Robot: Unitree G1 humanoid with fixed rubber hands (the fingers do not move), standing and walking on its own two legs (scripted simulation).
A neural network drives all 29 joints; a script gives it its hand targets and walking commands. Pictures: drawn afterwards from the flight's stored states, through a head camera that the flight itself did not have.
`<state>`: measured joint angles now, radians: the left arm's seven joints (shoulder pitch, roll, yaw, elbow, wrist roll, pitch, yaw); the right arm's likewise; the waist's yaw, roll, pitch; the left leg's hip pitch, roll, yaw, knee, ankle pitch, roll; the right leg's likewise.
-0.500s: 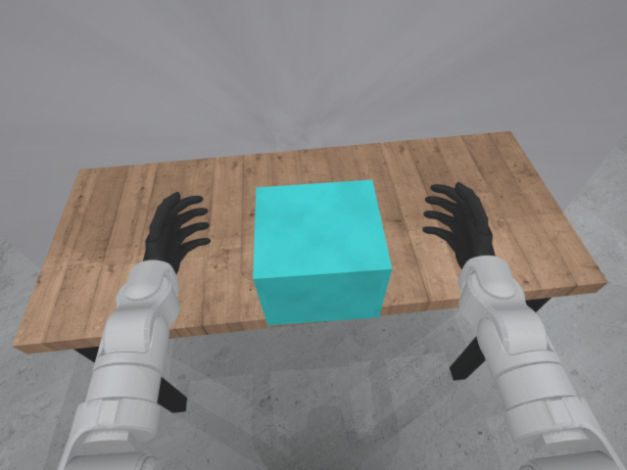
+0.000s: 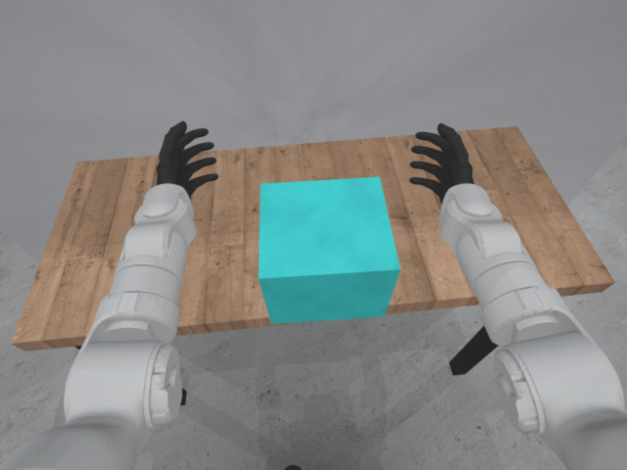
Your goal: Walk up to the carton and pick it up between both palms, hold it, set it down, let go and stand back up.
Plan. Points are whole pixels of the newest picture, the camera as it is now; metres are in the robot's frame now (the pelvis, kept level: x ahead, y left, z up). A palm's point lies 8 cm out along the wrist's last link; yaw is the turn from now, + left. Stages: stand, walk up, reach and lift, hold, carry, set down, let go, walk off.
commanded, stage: reach and lift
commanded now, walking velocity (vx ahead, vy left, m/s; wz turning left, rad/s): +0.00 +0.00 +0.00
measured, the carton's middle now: (324, 252) +0.41 +0.01 -0.03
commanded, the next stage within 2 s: none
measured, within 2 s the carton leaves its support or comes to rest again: neither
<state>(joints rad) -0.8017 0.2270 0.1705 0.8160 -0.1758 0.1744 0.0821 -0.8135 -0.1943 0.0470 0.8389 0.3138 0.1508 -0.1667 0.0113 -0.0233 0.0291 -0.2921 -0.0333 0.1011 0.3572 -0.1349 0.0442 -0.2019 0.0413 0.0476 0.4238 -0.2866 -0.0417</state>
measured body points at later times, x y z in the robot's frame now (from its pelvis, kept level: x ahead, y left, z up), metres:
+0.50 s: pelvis +0.00 +0.00 +0.00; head +0.07 +0.01 +0.44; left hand +0.45 +0.20 +0.06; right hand +0.46 -0.15 +0.07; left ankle +0.03 +0.09 -0.74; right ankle -0.05 -0.09 -0.74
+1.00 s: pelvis -0.01 +0.02 -0.02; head +0.11 +0.05 +0.41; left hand +0.45 +0.21 -0.01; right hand +0.45 -0.14 +0.00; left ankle +0.03 +0.09 -0.74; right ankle -0.05 -0.09 -0.74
